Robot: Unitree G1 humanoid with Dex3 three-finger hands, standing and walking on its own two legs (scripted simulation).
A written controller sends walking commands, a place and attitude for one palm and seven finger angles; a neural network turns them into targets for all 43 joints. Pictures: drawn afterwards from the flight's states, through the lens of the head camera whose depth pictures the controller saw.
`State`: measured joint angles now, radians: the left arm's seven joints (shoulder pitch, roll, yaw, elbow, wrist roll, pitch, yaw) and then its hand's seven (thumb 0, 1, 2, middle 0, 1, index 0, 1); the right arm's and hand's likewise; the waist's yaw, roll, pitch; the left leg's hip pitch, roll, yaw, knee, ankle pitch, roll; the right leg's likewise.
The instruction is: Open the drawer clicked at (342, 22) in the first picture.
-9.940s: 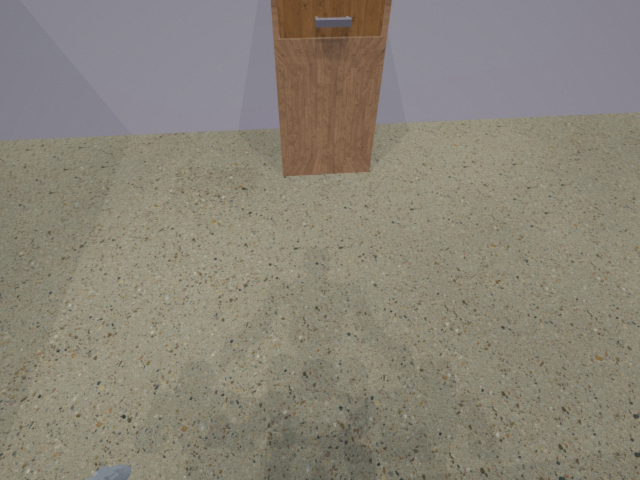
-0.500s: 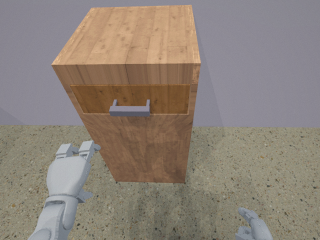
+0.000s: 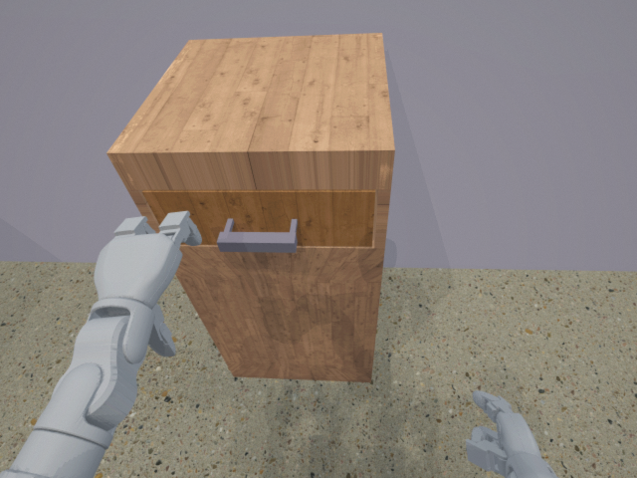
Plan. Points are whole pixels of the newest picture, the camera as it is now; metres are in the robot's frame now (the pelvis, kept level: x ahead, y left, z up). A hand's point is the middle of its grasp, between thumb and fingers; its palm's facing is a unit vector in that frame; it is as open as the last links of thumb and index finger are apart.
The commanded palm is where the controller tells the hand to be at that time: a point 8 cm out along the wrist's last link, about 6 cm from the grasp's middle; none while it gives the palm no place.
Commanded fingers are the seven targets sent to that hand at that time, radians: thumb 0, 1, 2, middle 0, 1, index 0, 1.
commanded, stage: raise the hand with hooked fingers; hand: left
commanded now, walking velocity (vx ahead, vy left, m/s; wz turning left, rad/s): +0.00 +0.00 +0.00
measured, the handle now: (259, 233) +0.50 +0.18 -0.02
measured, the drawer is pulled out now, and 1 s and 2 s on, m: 0.00 0.00 0.00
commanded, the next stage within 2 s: move the hooked fingers above the handle in 0.40 s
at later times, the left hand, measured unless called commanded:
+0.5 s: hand (158, 297) +0.29 +0.24 +0.09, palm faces +0.07 -0.08 -0.99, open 13.9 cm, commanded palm +0.26 +0.24 +0.15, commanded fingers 0.00 -0.50 0.30 -0.30 -1.20 -0.30 -1.20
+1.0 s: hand (196, 276) +0.34 +0.21 +0.07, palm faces +0.02 -0.07 -1.00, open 13.9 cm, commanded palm +0.32 +0.22 +0.13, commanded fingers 0.00 -0.50 0.30 -0.30 -1.20 -0.30 -1.20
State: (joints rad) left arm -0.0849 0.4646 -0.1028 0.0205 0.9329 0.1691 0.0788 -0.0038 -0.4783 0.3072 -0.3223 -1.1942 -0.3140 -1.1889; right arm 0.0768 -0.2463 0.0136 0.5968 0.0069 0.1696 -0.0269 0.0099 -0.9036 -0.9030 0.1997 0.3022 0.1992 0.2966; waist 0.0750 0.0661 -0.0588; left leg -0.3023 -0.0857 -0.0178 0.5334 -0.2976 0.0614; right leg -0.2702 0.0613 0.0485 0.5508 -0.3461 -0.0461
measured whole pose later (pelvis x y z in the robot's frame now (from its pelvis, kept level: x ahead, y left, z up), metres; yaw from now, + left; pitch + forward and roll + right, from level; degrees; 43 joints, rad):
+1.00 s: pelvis -0.02 +0.00 +0.00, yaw +0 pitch +5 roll +0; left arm -0.30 0.41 -0.17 0.32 0.97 0.11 0.12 0.00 -0.49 0.30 -0.32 -1.20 -0.31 -1.20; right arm 0.17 -0.24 0.00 0.63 0.03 0.17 -0.03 0.01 -0.90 -0.90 0.20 0.30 0.20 0.30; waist 0.04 0.06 -0.07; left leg -0.36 -0.08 -0.01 0.55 -0.27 0.06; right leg -0.34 0.06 0.05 0.57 -0.33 -0.04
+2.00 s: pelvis -0.01 -0.01 -0.01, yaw -1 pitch +13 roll +0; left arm -0.74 0.32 -0.17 0.93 1.04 0.08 0.29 0.00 -0.49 0.30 -0.32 -1.20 -0.31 -1.20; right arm 0.29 -0.24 -0.05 0.69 0.02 0.17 -0.02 0.01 -0.90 -0.90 0.20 0.30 0.20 0.30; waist -0.07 0.05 -0.15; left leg -0.57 -0.06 -0.01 0.66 -0.33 0.05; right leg -0.54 0.09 0.05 0.67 -0.37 -0.06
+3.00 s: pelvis +0.00 +0.00 -0.02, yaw -1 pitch +15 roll +0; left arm -0.73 0.31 -0.18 0.96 1.05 0.09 0.31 0.00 -0.49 0.30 -0.32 -1.20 -0.31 -1.20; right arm 0.31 -0.24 -0.06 0.69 0.02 0.17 0.00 0.01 -0.90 -0.90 0.20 0.30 0.20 0.30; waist -0.07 0.05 -0.16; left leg -0.60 -0.07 0.00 0.69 -0.35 0.06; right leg -0.56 0.08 0.05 0.68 -0.38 -0.04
